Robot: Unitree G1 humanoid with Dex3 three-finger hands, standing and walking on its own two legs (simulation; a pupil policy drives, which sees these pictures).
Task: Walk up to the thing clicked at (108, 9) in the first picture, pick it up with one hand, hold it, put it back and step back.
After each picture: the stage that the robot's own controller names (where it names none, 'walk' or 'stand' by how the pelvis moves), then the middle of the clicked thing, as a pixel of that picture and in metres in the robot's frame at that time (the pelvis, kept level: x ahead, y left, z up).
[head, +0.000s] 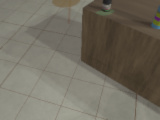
stand; (106, 3) +1.15 -0.19 -0.09
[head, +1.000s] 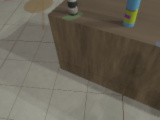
walk; (72, 5) +1.02 +0.13 -0.07
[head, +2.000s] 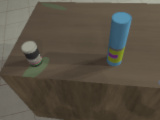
rise first; (32, 54) +0.55 +0.26 -0.07
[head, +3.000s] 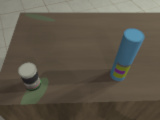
stand; (30, 77) +0.42 +0.21 -0.07
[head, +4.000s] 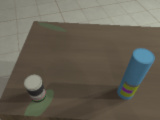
stand; (36, 89) +0.38 +0.21 -0.09
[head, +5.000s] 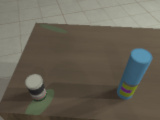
stand; (36, 88) +0.39 +0.21 -0.09
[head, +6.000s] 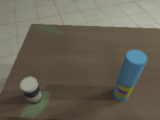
stand; (32, 91) +0.38 +0.23 -0.09
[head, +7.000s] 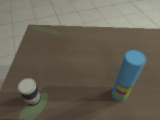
stand; (30, 92) +0.37 +0.23 -0.09
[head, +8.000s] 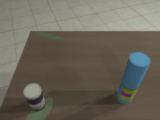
rise first; (35, 97) +0.35 +0.22 -0.09
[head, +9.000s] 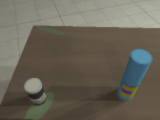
go down; (36, 92) +0.37 +0.22 -0.09
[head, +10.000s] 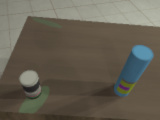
go down; (31, 85) +0.38 +0.21 -0.07
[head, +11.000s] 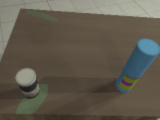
go down; (28, 84) +0.37 +0.20 -0.05
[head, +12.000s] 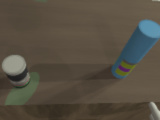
close in; (17, 72) +0.39 +0.20 -0.02
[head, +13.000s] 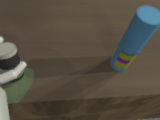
close; (9, 63) +0.41 +0.22 +0.01
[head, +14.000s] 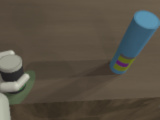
lift; (12, 74) +0.37 +0.21 +0.00
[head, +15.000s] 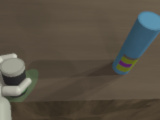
lift; (15, 78) +0.35 +0.21 +0.00
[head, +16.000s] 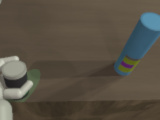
lift; (16, 80) +0.35 +0.20 +0.00
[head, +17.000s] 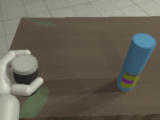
hold; (26, 76) +0.33 +0.17 +0.11
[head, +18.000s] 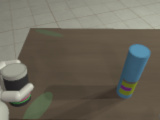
crouch; (17, 85) +0.30 +0.21 +0.10
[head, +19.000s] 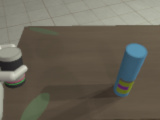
lower; (12, 67) +0.36 +0.23 +0.10
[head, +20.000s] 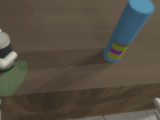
lower; (0, 52) +0.45 +0.22 +0.02
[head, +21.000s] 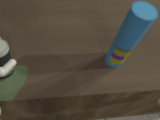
lower; out of the picture +0.42 +0.23 +0.01
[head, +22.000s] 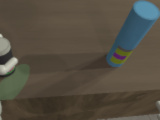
lower; (1, 58) +0.42 +0.23 +0.01
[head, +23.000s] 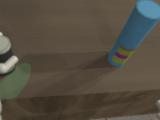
lower; (1, 56) +0.43 +0.23 +0.02
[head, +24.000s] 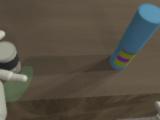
open; (7, 61) +0.41 +0.21 +0.01
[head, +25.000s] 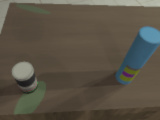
sink last; (26, 78) +0.38 +0.19 -0.03
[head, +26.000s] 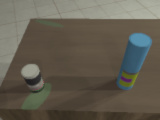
stand; (33, 78) +0.41 +0.22 -0.04
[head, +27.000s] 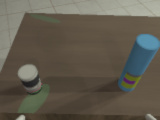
stand; (31, 80) +0.39 +0.21 -0.03
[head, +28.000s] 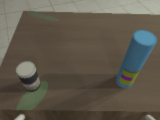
stand; (29, 77) +0.40 +0.22 -0.03
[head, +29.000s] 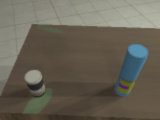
stand; (35, 84) +0.41 +0.21 -0.08
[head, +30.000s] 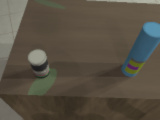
walk; (39, 64) +0.44 +0.17 -0.06
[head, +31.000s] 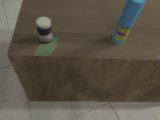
walk; (44, 30) +0.63 +0.20 -0.08
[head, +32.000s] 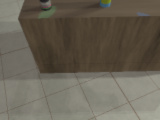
walk; out of the picture +0.95 +0.28 -0.06
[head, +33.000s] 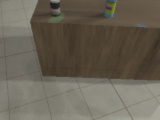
stand; (55, 6) +1.03 +0.20 -0.08
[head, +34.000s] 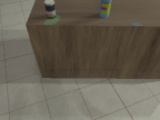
stand; (50, 9) +1.03 +0.22 -0.09
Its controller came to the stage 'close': yes
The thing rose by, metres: 0.21
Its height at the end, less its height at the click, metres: +0.00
